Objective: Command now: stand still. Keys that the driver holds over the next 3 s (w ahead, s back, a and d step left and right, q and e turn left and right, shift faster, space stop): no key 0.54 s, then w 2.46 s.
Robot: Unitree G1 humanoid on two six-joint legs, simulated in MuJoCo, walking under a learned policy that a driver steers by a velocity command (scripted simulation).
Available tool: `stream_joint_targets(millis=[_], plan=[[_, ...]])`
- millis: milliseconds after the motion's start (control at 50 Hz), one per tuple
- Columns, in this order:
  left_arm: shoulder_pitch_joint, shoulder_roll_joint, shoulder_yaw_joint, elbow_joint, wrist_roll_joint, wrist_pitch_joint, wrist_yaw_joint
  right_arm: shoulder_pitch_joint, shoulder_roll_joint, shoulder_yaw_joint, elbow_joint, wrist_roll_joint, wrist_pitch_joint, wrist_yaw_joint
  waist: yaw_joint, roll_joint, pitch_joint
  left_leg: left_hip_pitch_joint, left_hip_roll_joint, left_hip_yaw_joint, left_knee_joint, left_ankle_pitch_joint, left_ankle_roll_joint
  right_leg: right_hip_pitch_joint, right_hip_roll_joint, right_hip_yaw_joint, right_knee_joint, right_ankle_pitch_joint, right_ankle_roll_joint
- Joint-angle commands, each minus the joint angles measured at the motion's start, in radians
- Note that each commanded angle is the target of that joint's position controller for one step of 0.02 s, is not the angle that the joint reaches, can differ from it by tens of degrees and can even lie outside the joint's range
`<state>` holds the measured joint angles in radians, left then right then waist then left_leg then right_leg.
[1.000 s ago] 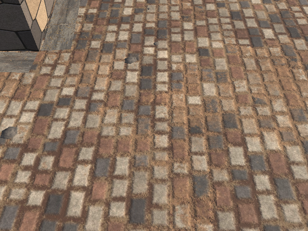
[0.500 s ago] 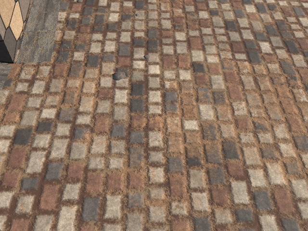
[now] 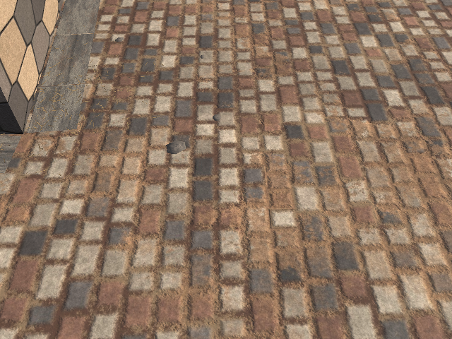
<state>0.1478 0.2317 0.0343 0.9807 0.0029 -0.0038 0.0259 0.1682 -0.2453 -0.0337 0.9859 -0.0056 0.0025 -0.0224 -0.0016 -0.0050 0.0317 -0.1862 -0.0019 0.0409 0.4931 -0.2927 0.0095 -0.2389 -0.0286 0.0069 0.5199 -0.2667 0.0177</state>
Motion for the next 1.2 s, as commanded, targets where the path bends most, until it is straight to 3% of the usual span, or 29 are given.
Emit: stream_joint_targets(millis=[20, 540, 560, 580, 620, 660, 700, 740, 780, 800, 820, 840, 860, 880, 900, 920, 960, 1020, 1080, 1140, 1200], plan=[[-0.005, 0.125, 0.025, -0.024, -0.001, -0.005, 0.005, 0.010, -0.098, -0.018, -0.018, 0.001, -0.004, -0.006, 0.000, 0.004, -0.070, 0.014, 0.044, -0.037, -0.056, 0.271, 0.020, 0.058, -0.038, 0.030, -0.053, 0.324, -0.040], [0.024, 0.097, 0.016, 0.091, 0.001, 0.009, 0.018, 0.052, -0.074, 0.000, 0.089, -0.001, -0.008, -0.015, 0.002, 0.007, 0.000, -0.029, 0.044, -0.038, -0.119, 0.104, 0.017, 0.041, -0.010, 0.006, -0.106, 0.153, -0.022], [0.045, 0.086, 0.013, 0.103, 0.000, 0.010, 0.019, 0.074, -0.070, 0.001, 0.100, 0.000, -0.007, -0.016, 0.002, 0.014, -0.021, -0.022, 0.039, -0.035, -0.132, -0.007, 0.021, 0.047, 0.005, -0.010, -0.101, 0.054, -0.023], [0.050, 0.090, 0.015, 0.107, -0.006, 0.011, 0.020, 0.083, -0.089, -0.007, 0.103, 0.008, -0.004, -0.019, -0.003, 0.032, -0.004, -0.035, 0.038, -0.045, -0.142, -0.177, 0.039, 0.015, 0.033, -0.039, -0.066, -0.096, -0.028], [0.027, 0.094, 0.019, 0.089, -0.009, 0.002, 0.021, 0.105, -0.136, -0.024, 0.093, 0.020, -0.005, -0.022, -0.022, 0.092, 0.066, -0.075, 0.117, -0.165, -0.215, -0.482, 0.103, -0.116, 0.059, -0.071, 0.038, -0.292, -0.043], [-0.003, 0.057, 0.013, 0.063, -0.014, -0.025, 0.008, 0.157, -0.187, -0.046, 0.099, 0.028, -0.023, -0.021, -0.041, 0.192, 0.104, -0.071, 0.300, -0.414, -0.335, -0.593, 0.205, -0.204, 0.030, -0.076, 0.250, -0.189, -0.053], [-0.008, 0.062, 0.019, 0.051, -0.027, -0.046, -0.008, 0.141, -0.165, -0.046, 0.085, 0.022, -0.045, -0.017, -0.027, 0.171, 0.130, -0.057, 0.365, -0.484, -0.360, -0.514, 0.238, -0.289, -0.031, -0.020, 0.370, -0.234, -0.080], [0.014, 0.062, 0.021, 0.048, -0.037, -0.064, -0.018, 0.085, -0.152, -0.045, 0.058, 0.037, -0.058, -0.010, 0.008, 0.142, 0.119, -0.046, 0.320, -0.384, -0.326, -0.383, 0.189, -0.243, -0.055, -0.012, 0.227, -0.246, -0.104], [0.140, 0.054, 0.032, 0.109, -0.030, -0.074, -0.020, 0.030, -0.155, -0.047, 0.041, 0.049, -0.052, -0.003, 0.074, 0.109, 0.068, -0.176, 0.200, -0.205, -0.226, -0.269, 0.137, 0.067, 0.029, -0.119, -0.009, -0.042, -0.094], [0.225, 0.059, 0.040, 0.147, -0.022, -0.070, -0.020, 0.034, -0.143, -0.044, 0.036, 0.045, -0.051, 0.000, 0.095, 0.077, 0.047, -0.234, 0.153, -0.149, -0.132, -0.212, 0.122, 0.184, 0.054, -0.121, -0.037, 0.007, -0.078], [0.331, 0.094, 0.052, 0.167, -0.018, -0.070, -0.019, 0.021, -0.092, -0.029, 0.025, 0.034, -0.055, 0.006, 0.128, -0.061, 0.009, -0.331, 0.084, -0.055, 0.114, -0.104, 0.079, 0.306, -0.059, 0.059, -0.119, -0.064, -0.107], [0.443, 0.217, 0.075, 0.169, -0.024, -0.075, -0.021, 0.018, -0.029, -0.014, -0.012, 0.023, -0.071, 0.006, 0.141, -0.330, -0.039, -0.539, -0.030, 0.048, 0.452, -0.197, 0.018, 0.431, -0.298, 0.489, -0.291, -0.166, -0.232], [0.438, 0.188, 0.055, 0.172, -0.006, -0.094, -0.029, -0.017, -0.047, -0.019, -0.034, 0.042, -0.085, 0.007, 0.125, -0.265, -0.025, -0.636, -0.012, -0.080, 0.665, -0.284, 0.034, 0.376, -0.392, 0.713, -0.364, -0.333, -0.321], [0.346, 0.141, 0.039, 0.144, -0.007, -0.110, -0.031, -0.037, -0.067, -0.022, -0.044, 0.063, -0.098, 0.014, 0.083, -0.154, 0.057, -0.727, 0.050, -0.121, 0.755, -0.195, 0.061, 0.342, -0.379, 0.645, -0.362, -0.371, -0.300], [0.282, 0.113, 0.027, 0.120, -0.007, -0.118, -0.037, -0.030, -0.078, -0.025, -0.037, 0.060, -0.106, 0.019, 0.057, -0.102, 0.077, -0.740, 0.087, -0.113, 0.757, -0.086, 0.077, 0.315, -0.331, 0.526, -0.360, -0.310, -0.258], [0.238, 0.106, 0.020, 0.101, -0.008, -0.120, -0.043, -0.025, -0.089, -0.032, -0.029, 0.047, -0.111, 0.019, 0.037, -0.070, 0.080, -0.719, 0.111, -0.107, 0.707, 0.001, 0.081, 0.287, -0.293, 0.426, -0.367, -0.184, -0.224], [0.249, 0.067, 0.006, 0.096, -0.002, -0.111, -0.042, -0.026, -0.096, -0.043, -0.022, 0.032, -0.108, 0.026, 0.027, -0.083, 0.066, -0.626, 0.129, -0.083, 0.595, 0.093, 0.067, 0.251, -0.224, 0.254, -0.375, 0.071, -0.180], [0.315, 0.089, 0.006, 0.103, 0.003, -0.100, -0.022, -0.102, -0.048, -0.035, -0.049, 0.025, -0.094, 0.034, 0.042, -0.072, 0.062, -0.610, 0.113, -0.037, 0.456, 0.170, 0.027, 0.251, -0.193, 0.142, -0.382, 0.297, -0.188], [0.328, 0.115, 0.011, 0.090, 0.002, -0.093, -0.007, -0.241, -0.016, -0.017, -0.102, 0.029, -0.092, 0.042, 0.067, -0.069, 0.087, -0.535, 0.080, -0.001, 0.234, 0.280, 0.011, 0.190, -0.170, 0.075, -0.415, 0.311, -0.183], [0.373, 0.122, 0.018, 0.100, -0.008, -0.091, -0.003, -0.324, -0.024, -0.010, -0.135, 0.036, -0.092, 0.056, 0.083, -0.081, 0.116, -0.483, 0.058, 0.018, 0.124, 0.330, 0.020, 0.203, -0.187, 0.047, -0.434, 0.303, -0.189], [0.374, 0.126, 0.029, 0.105, -0.017, -0.083, -0.002, -0.358, -0.046, -0.012, -0.165, 0.039, -0.100, 0.072, 0.061, -0.085, 0.121, -0.469, 0.053, 0.005, 0.054, 0.300, 0.059, 0.302, -0.228, 0.029, -0.389, 0.409, -0.176]])
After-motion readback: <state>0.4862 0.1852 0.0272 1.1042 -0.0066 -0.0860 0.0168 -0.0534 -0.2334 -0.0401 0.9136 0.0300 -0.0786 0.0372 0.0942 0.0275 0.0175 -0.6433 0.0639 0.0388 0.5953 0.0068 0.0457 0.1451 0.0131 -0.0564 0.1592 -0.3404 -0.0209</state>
